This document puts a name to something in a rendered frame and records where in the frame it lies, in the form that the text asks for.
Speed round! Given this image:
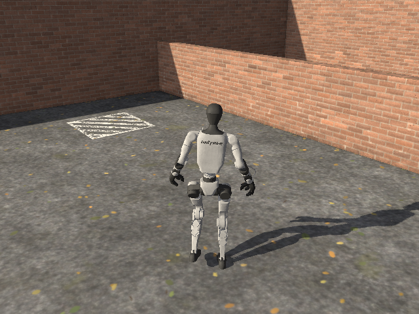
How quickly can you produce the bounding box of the robot left upper arm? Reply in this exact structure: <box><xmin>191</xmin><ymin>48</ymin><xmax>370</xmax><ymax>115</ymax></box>
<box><xmin>177</xmin><ymin>131</ymin><xmax>199</xmax><ymax>165</ymax></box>

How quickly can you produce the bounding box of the right robot forearm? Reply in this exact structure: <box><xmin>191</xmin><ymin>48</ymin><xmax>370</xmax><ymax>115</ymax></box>
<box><xmin>239</xmin><ymin>159</ymin><xmax>253</xmax><ymax>184</ymax></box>

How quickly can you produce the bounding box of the robot right upper arm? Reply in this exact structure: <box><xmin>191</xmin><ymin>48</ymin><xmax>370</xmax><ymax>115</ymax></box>
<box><xmin>227</xmin><ymin>133</ymin><xmax>245</xmax><ymax>169</ymax></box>

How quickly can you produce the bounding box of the humanoid robot torso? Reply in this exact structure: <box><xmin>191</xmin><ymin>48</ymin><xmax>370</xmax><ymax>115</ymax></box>
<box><xmin>197</xmin><ymin>128</ymin><xmax>227</xmax><ymax>196</ymax></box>

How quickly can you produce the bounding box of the left robot hand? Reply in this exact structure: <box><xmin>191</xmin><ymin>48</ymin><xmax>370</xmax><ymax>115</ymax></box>
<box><xmin>169</xmin><ymin>173</ymin><xmax>184</xmax><ymax>186</ymax></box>

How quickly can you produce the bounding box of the right robot hand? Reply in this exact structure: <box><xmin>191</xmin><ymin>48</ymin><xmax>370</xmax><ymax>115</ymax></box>
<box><xmin>240</xmin><ymin>182</ymin><xmax>255</xmax><ymax>196</ymax></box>

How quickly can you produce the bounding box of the left robot forearm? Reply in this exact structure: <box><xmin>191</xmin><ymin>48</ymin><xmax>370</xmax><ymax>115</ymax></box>
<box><xmin>172</xmin><ymin>155</ymin><xmax>184</xmax><ymax>176</ymax></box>

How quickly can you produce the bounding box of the right robot shin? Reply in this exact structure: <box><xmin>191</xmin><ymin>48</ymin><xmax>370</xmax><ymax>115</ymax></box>
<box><xmin>218</xmin><ymin>218</ymin><xmax>228</xmax><ymax>260</ymax></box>

